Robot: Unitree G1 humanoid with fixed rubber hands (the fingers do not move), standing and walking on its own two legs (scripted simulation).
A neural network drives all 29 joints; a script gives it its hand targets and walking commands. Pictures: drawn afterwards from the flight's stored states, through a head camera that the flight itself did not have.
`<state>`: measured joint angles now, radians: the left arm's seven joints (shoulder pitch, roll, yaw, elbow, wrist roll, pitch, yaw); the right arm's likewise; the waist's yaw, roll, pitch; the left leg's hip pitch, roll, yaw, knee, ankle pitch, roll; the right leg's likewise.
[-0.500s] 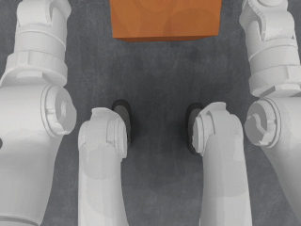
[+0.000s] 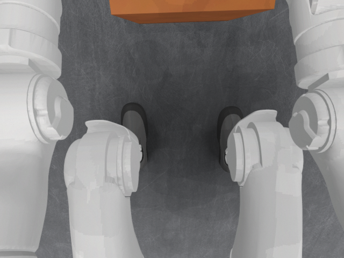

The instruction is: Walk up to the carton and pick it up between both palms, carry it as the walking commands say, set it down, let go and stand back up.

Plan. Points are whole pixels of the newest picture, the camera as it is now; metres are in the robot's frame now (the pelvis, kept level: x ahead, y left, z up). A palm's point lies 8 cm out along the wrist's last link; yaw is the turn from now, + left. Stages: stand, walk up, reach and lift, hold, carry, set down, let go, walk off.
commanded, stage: reach and lift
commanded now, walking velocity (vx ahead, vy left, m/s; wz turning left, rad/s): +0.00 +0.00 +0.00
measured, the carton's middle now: out of the picture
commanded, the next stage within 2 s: none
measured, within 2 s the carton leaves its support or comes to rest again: leaves its support in 1.44 s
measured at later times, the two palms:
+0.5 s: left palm out of the picture +0.58 +0.14 -0.20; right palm out of the picture +0.56 -0.16 -0.20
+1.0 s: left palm out of the picture +0.58 +0.15 -0.20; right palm out of the picture +0.56 -0.17 -0.20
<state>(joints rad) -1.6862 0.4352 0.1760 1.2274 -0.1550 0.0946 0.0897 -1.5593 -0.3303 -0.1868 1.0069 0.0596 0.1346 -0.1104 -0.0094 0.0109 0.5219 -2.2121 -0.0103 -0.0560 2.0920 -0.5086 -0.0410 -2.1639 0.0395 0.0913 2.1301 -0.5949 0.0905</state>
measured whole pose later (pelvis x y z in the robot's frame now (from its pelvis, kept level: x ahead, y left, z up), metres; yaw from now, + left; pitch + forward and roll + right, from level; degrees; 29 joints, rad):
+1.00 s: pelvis +0.00 +0.00 -0.01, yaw +0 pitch +35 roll +0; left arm -1.67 0.33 0.19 1.10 -0.03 0.19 0.03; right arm -1.56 -0.33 -0.25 1.01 0.06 0.19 -0.03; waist -0.01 -0.03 0.52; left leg -2.21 -0.01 -0.06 2.12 -0.53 -0.04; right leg -2.17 0.05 0.09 2.16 -0.61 0.09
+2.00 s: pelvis +0.00 +0.00 +0.00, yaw +0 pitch +31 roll +0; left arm -1.66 0.30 0.23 0.89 0.00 0.41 0.15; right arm -1.56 -0.29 -0.23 0.87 0.06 0.40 -0.13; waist 0.02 -0.03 0.52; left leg -2.12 -0.01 -0.06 2.11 -0.53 -0.05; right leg -2.07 0.05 0.09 2.15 -0.61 0.09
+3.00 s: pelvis -0.04 +0.00 +0.09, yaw -1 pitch +23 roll +0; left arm -1.52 0.22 0.32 0.74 0.07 0.51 0.14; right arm -1.50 -0.24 -0.31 0.79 0.04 0.51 -0.13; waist 0.02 -0.02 0.52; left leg -1.79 -0.01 -0.06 1.83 -0.44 -0.05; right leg -1.76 0.05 0.09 1.86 -0.50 0.09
